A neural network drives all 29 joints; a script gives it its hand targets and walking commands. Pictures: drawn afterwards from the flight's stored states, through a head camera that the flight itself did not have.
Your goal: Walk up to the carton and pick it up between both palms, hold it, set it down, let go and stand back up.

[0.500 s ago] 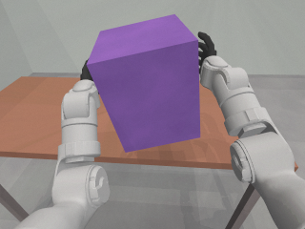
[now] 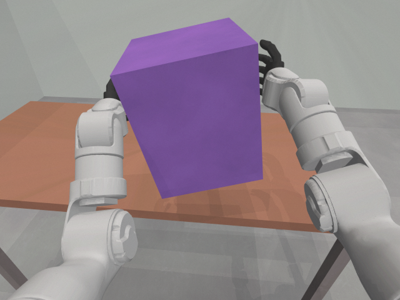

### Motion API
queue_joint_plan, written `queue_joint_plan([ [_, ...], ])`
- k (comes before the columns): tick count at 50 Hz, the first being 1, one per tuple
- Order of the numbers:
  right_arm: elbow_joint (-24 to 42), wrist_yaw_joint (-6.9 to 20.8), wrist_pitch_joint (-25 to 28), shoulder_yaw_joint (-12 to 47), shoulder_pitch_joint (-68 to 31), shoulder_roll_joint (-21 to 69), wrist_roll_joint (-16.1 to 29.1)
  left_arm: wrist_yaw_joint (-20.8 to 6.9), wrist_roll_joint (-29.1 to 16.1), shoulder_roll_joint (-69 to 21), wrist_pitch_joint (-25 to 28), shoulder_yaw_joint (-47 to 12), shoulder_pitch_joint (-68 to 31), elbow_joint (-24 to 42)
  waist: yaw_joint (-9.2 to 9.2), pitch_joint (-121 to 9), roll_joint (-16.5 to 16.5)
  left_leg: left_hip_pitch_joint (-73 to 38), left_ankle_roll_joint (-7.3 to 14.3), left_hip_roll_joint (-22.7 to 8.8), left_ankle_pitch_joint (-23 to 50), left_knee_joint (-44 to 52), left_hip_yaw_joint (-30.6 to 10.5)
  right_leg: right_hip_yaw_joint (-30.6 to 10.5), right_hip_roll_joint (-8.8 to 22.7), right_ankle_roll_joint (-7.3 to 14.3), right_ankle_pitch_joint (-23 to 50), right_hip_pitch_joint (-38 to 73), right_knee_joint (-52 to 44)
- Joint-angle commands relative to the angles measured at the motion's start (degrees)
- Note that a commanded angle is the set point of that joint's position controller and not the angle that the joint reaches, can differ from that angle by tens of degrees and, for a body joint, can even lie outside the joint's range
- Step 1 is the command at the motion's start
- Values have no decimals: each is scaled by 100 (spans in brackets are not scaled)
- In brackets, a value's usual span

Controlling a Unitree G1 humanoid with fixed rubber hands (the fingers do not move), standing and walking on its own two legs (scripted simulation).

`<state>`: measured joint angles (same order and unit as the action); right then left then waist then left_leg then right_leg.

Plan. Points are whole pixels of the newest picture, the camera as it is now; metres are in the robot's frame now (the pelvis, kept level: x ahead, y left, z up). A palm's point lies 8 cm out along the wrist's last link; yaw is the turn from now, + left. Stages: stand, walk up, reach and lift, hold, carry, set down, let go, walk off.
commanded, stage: reach and lift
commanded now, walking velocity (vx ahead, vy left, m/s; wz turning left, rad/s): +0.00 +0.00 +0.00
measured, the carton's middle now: (195, 107) +0.39 -0.01 +0.26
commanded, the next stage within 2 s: hold in 0.10 s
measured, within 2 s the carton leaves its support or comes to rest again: neither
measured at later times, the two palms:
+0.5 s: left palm (117, 89) +0.37 +0.13 +0.31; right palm (283, 63) +0.37 -0.16 +0.35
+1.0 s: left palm (107, 83) +0.37 +0.14 +0.32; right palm (279, 52) +0.36 -0.14 +0.37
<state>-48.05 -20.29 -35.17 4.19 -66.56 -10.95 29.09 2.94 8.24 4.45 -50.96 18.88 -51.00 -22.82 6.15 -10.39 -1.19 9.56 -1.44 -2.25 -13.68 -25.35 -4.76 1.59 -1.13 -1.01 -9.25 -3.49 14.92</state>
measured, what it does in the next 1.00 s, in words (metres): stands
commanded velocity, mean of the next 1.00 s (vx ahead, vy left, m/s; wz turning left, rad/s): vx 0.00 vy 0.00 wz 0.00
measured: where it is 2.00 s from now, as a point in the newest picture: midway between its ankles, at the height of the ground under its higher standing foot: outside the picture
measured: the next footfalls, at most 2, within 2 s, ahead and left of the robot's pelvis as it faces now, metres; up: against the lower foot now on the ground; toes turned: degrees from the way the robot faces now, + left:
none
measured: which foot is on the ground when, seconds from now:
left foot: down 0.00-1.00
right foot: down 0.00-1.00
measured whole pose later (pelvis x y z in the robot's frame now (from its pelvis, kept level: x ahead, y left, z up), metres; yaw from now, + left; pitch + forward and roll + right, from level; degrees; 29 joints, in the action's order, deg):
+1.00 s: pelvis -0.01 -0.01 +0.00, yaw +0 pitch +0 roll -2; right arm -63.4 -19.1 -37.2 0.7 -80.8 -12.5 25.5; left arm 1.6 9.7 7.4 -50.4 23.4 -65.8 -38.3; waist 3.8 -13.3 -0.5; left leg 12.3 -2.2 -2.3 -11.6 -23.9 -5.3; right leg 0.1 -1.9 -0.3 -8.5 -7.5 16.2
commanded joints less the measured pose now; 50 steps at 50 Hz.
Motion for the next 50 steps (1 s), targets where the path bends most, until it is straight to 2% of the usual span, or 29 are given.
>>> queue_joint_plan([
  [1, 1880, 901, -175, 1025, -4191, 4293, 1020, -553, -993, -3454, 716, -2300, -6111, 1463, -55, -2223, -551, -884, -533, 482, 2438, 94, 174, -22, -598, -171, 1583, 418, 150],
  [2, 1715, 908, -201, 1033, -4079, 4275, 973, -519, -958, -3396, 716, -2294, -6068, 1326, 23, -2225, -577, -931, -555, 469, 2414, 69, 164, -55, -574, -161, 1585, 389, 136],
  [4, 1568, 902, -252, 997, -4040, 4269, 971, -523, -896, -3278, 653, -2152, -5978, 1135, -68, -2057, -441, -852, -528, 462, 2337, 108, 162, -35, -569, -180, 1550, 469, 107],
  [7, 975, 950, -321, 750, -4078, 4121, 800, -588, -789, -3191, 614, -1971, -6129, 744, -51, -1779, -443, -593, -435, 420, 1453, 414, 221, -32, -551, -179, 743, 249, 6],
  [8, 741, 974, -336, 654, -4136, 4070, 682, -592, -749, -3126, 635, -1835, -6140, 407, -101, -1553, -321, -308, -378, 410, 1035, 489, 238, -41, -542, -187, 308, 204, -65],
  [10, 597, 1061, -329, 548, -4524, 4232, 613, -595, -776, -3154, 702, -1698, -6478, 165, -228, -1460, -271, 3, -290, 409, 639, 616, 296, -56, -518, -199, 100, 103, 8],
  [11, 431, 1086, -303, 454, -4594, 4226, 581, -598, -845, -3154, 728, -1698, -6451, -114, -196, -1431, -248, 88, -264, 407, 522, 640, 277, -72, -492, -164, 89, 102, -20],
  [14, 395, 1112, -233, 337, -4801, 4264, 611, -543, -869, -3123, 839, -1623, -6730, -110, -215, -2132, -290, -106, -261, 434, 835, 468, 297, -95, -480, -201, 421, 254, 70],
  [17, 634, 1045, -208, 464, -4759, 4411, 828, -510, -1048, -3142, 885, -1700, -6810, 195, -221, -2467, -347, -338, -337, 470, 1667, 205, 293, -148, -486, -211, 1169, 380, 150],
  [18, 618, 1023, -251, 516, -4757, 4330, 944, -522, -990, -3124, 847, -1640, -6719, 84, -159, -2444, -332, -451, -370, 451, 1870, 182, 258, -183, -490, -218, 1373, 375, 146],
  [21, 545, 938, -351, 536, -4341, 4127, 953, -586, -739, -2846, 750, -1363, -6290, 142, -244, -2339, -154, -466, -346, 506, 2148, 183, 334, -189, -477, -352, 1750, 626, 129],
  [24, 971, 880, -337, 666, -4634, 4158, 971, -690, -697, -2895, 647, -1302, -6094, -80, -346, -2132, 9, -349, -316, 500, 2100, 203, 310, -165, -485, -376, 1694, 699, 96],
  [27, 1120, 821, -380, 696, -4620, 4208, 1016, -747, -847, -2857, 678, -1397, -6137, 56, -244, -2172, 77, -239, -283, 528, 1996, 192, 315, -209, -448, -421, 1795, 730, 80],
  [28, 1291, 817, -363, 744, -4750, 4207, 1024, -758, -840, -2872, 673, -1370, -6140, 76, -325, -2235, 148, -272, -272, 526, 1912, 216, 303, -191, -454, -412, 1701, 715, 92],
  [29, 1302, 825, -367, 687, -4838, 4274, 1007, -744, -869, -2915, 687, -1449, -6427, 206, -255, -2307, 29, -295, -261, 540, 1908, 199, 313, -192, -461, -409, 1663, 654, 89],
  [33, 1052, 895, -390, 440, -5079, 4351, 786, -718, -901, -2943, 727, -1350, -6724, -54, -242, -2117, 216, -255, -228, 512, 1434, 241, 273, -146, -438, -372, 1120, 350, 46],
  [34, 974, 897, -392, 347, -5025, 4362, 765, -707, -985, -3018, 772, -1451, -6838, 39, -150, -2206, 102, -326, -226, 486, 1325, 284, 254, -186, -448, -324, 988, 403, 10],
  [35, 953, 931, -389, 338, -5152, 4300, 771, -702, -942, -2965, 763, -1342, -6966, -135, -212, -2136, 33, -257, -201, 458, 1147, 316, 233, -158, -417, -299, 745, 315, 20],
  [36, 860, 943, -397, 322, -5189, 4365, 736, -676, -1010, -3076, 781, -1487, -7034, -78, -157, -2162, -75, -206, -237, 462, 1123, 324, 239, -103, -459, -271, 673, 301, 35],
  [38, 614, 990, -354, 192, -5293, 4301, 749, -644, -960, -3033, 791, -1355, -7215, -220, -236, -2134, -34, -192, -277, 428, 1049, 320, 218, -116, -476, -241, 487, 142, 61],
  [40, 327, 995, -413, 227, -4939, 4327, 742, -645, -867, -2973, 805, -1249, -7032, -219, -275, -2043, -87, -169, -262, 425, 1337, 330, 261, -149, -477, -241, 800, 334, 53],
  [41, 176, 1003, -425, 161, -4864, 4207, 727, -659, -804, -2900, 776, -1208, -6990, -304, -216, -2067, -148, -149, -289, 443, 1251, 324, 267, -194, -436, -225, 763, 341, 50],
  [42, -68, 1012, -466, 101, -4887, 4018, 726, -681, -711, -2816, 710, -1022, -6782, -685, -305, -1809, -232, -66, -282, 430, 994, 382, 288, -215, -423, -215, 449, 281, 4],
  [43, -145, 1031, -471, -49, -4968, 3941, 667, -712, -683, -2783, 721, -983, -6869, -848, -251, -1602, -254, 109, -235, 424, 732, 478, 312, -217, -410, -207, 160, 208, -38],
  [44, -64, 1035, -443, 63, -4853, 3984, 683, -711, -712, -2841, 730, -1034, -6708, -782, -259, -1677, -216, 102, -250, 411, 867, 507, 315, -234, -396, -194, 325, 261, -15],
  [46, -178, 1069, -367, -116, -4939, 3815, 657, -706, -701, -2939, 728, -1170, -6884, -608, -89, -1858, -486, -122, -368, 394, 1137, 433, 260, -179, -449, -156, 448, 98, 20],
  [48, -66, 1056, -372, -60, -4880, 3805, 673, -701, -700, -2998, 704, -1150, -6748, -644, -101, -1927, -554, -234, -428, 381, 1535, 302, 238, -203, -444, -116, 857, 270, 59],
  [49, 194, 1044, -320, 31, -4872, 3834, 859, -715, -776, -3092, 702, -1272, -6685, -381, -176, -2208, -575, -264, -463, 376, 1788, 251, 213, -174, -504, -120, 1081, 484, 159],
  [50, 182, 1025, -335, 66, -4757, 3801, 867, -723, -726, -3064, 661, -1265, -6523, -439, -98, -2221, -546, -386, -468, 399, 1974, 195, 267, -184, -499, -113, 1252, 458, 136],
])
